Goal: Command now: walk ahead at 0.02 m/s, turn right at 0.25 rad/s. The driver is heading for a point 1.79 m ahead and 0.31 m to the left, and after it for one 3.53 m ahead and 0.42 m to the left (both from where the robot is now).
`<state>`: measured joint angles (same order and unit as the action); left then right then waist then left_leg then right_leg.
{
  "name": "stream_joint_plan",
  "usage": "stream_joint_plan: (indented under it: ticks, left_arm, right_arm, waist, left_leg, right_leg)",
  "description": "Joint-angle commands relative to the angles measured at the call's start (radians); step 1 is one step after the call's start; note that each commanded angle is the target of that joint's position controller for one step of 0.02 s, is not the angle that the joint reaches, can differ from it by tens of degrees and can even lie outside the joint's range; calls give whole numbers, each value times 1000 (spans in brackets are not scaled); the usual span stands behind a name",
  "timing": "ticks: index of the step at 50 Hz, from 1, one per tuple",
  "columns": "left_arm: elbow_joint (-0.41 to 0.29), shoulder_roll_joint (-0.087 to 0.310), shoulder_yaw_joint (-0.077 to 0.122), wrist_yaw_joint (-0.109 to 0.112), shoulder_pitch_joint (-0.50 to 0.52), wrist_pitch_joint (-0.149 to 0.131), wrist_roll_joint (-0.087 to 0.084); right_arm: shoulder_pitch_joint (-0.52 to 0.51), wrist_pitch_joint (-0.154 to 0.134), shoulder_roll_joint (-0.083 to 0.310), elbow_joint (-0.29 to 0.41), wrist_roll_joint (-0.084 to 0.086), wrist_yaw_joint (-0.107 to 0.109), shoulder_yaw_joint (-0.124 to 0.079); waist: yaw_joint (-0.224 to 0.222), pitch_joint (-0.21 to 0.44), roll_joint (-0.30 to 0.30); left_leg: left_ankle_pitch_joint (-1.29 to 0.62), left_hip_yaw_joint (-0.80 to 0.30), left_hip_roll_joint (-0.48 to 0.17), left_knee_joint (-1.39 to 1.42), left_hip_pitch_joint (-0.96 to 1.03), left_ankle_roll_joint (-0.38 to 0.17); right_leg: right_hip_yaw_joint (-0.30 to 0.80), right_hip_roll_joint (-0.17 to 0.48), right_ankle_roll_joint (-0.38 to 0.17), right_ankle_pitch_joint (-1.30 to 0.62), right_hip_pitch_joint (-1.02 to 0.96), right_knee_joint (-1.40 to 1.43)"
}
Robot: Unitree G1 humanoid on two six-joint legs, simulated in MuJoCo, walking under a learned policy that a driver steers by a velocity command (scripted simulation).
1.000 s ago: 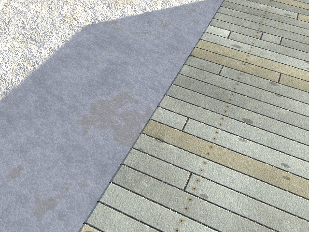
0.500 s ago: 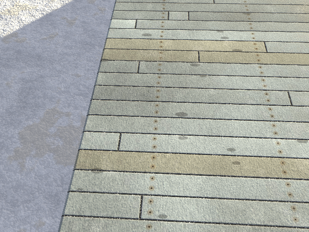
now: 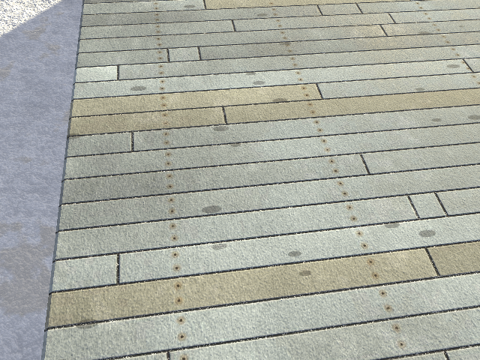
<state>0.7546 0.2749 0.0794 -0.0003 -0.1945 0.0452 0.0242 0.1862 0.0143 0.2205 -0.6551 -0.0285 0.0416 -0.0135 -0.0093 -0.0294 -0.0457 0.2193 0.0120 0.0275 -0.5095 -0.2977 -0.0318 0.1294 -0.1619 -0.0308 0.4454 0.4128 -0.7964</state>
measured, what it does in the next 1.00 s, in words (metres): steps on the spot: right foot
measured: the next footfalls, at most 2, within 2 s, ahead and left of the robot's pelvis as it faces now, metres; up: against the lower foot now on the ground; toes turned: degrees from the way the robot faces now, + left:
right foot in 0.26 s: +0.01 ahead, -0.13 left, +0.00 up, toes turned +2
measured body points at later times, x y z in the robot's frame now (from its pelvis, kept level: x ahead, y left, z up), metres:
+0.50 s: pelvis -0.01 -0.03 +0.01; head +0.00 -0.04 +0.46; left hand +0.12 +0.20 -0.12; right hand +0.06 -0.28 -0.12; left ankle +0.02 +0.10 -0.73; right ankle -0.03 -0.14 -0.73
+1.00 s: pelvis +0.01 -0.03 +0.01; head +0.01 -0.03 +0.46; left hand +0.05 +0.21 -0.14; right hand +0.02 -0.28 -0.14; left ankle +0.02 +0.10 -0.73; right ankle -0.03 -0.14 -0.73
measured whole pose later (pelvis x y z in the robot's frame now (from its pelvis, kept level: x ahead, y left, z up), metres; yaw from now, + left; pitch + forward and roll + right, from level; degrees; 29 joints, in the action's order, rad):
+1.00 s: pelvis +0.01 -0.03 +0.01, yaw -1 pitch -1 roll +0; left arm 1.07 0.19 0.01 0.03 -0.24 0.00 0.01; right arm 0.27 0.01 0.21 -1.02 -0.02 0.03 -0.03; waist 0.01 -0.03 0.01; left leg 0.19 0.01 -0.03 -0.40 -0.19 0.02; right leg 0.05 -0.05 -0.02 0.25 0.10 -0.37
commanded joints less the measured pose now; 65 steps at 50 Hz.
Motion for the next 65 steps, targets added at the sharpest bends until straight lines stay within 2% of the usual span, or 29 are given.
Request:
stream_joint_plan:
  ticks: [1, 3, 6, 8, 10, 11, 12, 13, 14, 15, 16, 17, 19, 23, 28, 30, 45, 51, 55, 56, 65]
  left_arm:
    - [-46, 103, 26, -4, -24, -4, 3]
    - [-31, 88, 20, -16, -54, 6, -3]
    - [-41, 49, -1, -20, 3, 12, -15]
    - [-44, 19, -22, -18, 36, 16, -16]
    - [-30, 22, -29, -14, 21, 15, -22]
    - [-12, 13, -34, -10, -17, 9, -20]
    - [-7, 31, -37, -5, -15, -2, -10]
    - [-13, 84, -34, 0, -24, -17, 7]
    - [-5, 124, -26, 4, 49, -21, 0]
    - [-16, 71, -38, 2, 88, -26, -6]
    - [-14, 50, -45, 3, 92, -31, -5]
    - [-1, 56, -45, 7, 78, -33, -4]
    - [28, 59, -44, 16, 42, -44, -13]
    - [60, 39, -48, 20, 21, -51, -16]
    - [107, 38, -46, 22, 10, -53, -16]
    - [128, 34, -47, 20, 2, -57, -14]
    - [273, 21, -55, 32, -59, -57, -17]
    - [314, 10, -61, 39, -81, -51, -20]
    - [334, 3, -65, 40, -93, -50, -18]
    - [342, -12, -71, 42, -105, -51, -17]
    - [370, -25, -78, 45, -130, -52, -17]
  right_arm:
    - [-19, -21, 112, 66, 3, -7, -27]
    - [-36, -23, 119, 69, -3, -6, -31]
    - [11, -26, 103, 54, -8, -15, -28]
    - [32, -24, 113, 42, -11, -24, -32]
    - [52, -14, 138, 26, -11, -33, -43]
    - [48, -9, 142, 20, 0, -37, -45]
    - [79, -12, 134, 12, 4, -40, -44]
    - [97, -17, 109, 24, 6, -46, -38]
    - [100, -15, 56, 27, 18, -50, -25]
    - [71, -7, 75, 9, 10, -47, -23]
    - [49, -5, 91, -5, 9, -47, -31]
    - [48, -6, 96, -15, 8, -48, -33]
    - [66, -12, 101, -32, 5, -47, -39]
    - [88, -16, 93, -86, 9, -37, -39]
    - [102, -14, 103, -145, 7, -31, -44]
    - [106, -14, 103, -168, 12, -28, -45]
    - [125, -8, 97, -320, 12, -11, -41]
    - [130, -8, 80, -362, 8, -8, -34]
    - [133, -8, 74, -385, 10, -6, -30]
    - [135, -9, 67, -389, 14, -5, -28]
    - [150, -9, 48, -431, 13, -3, -22]
  waist:
    - [-26, 68, 96]
    - [-31, 93, 162]
    - [8, 118, 174]
    - [31, 118, 212]
    - [32, 116, 251]
    - [4, 115, 234]
    - [13, 118, 200]
    - [28, 147, 98]
    - [86, 75, -92]
    - [62, 46, -87]
    - [49, 13, -48]
    - [44, 7, -38]
    - [42, 12, -48]
    - [37, 7, 3]
    - [34, 3, 33]
    - [32, 10, 31]
    - [26, -7, 44]
    - [26, -20, 51]
    - [23, -19, 48]
    - [25, -13, 42]
    - [24, -33, 45]
  left_leg:
    - [-413, -281, -308, 207, 102, -202]
    - [-523, -180, -237, 167, 127, -169]
    - [-532, -142, -223, 140, 178, -161]
    - [-484, -132, -211, 129, 179, -151]
    - [-465, -138, -194, 99, 180, -137]
    - [-442, -130, -181, 74, 154, -106]
    - [-377, -141, -181, 72, 88, -59]
    - [-240, -115, -160, 39, 3, -13]
    - [-12, -37, -73, 107, 20, 17]
    - [10, -36, -83, 118, 93, 30]
    - [-14, -40, -77, 112, 98, 31]
    - [-55, -44, -85, 113, 118, 29]
    - [-101, -52, -100, 111, 123, 28]
    - [-100, -52, -105, 127, 116, 37]
    - [-114, -55, -117, 136, 120, 39]
    - [-125, -52, -116, 128, 137, 38]
    - [-163, -59, -130, 141, 170, 24]
    - [-161, -61, -133, 155, 163, 21]
    - [-163, -61, -132, 158, 164, 18]
    - [-166, -61, -129, 161, 173, 18]
    - [-165, -61, -126, 166, 172, 13]
  right_leg:
    - [43, 61, 59, 29, 65, -273]
    - [13, 53, 90, -7, 49, -288]
    - [-22, 85, 112, 12, 21, -138]
    - [-69, 111, 101, 52, -57, 53]
    - [-128, 104, 82, -23, -134, 251]
    - [-149, 104, 68, -186, -216, 423]
    - [-86, 143, 48, -313, -312, 498]
    - [49, 270, 21, -362, -410, 508]
    - [99, 314, -25, -386, -266, 465]
    - [97, 301, -29, -272, -178, 484]
    - [78, 272, -14, -190, -156, 497]
    - [67, 255, -6, -162, -148, 505]
    - [50, 238, -1, -202, -169, 504]
    - [40, 234, -6, -242, -196, 496]
    - [29, 229, -15, -282, -211, 494]
    - [29, 231, -14, -286, -207, 501]
    - [5, 224, -13, -358, -222, 504]
    - [-1, 223, -13, -368, -232, 499]
    - [-5, 225, -12, -370, -238, 497]
    - [-4, 226, -10, -368, -240, 499]
    - [-8, 227, -5, -355, -232, 497]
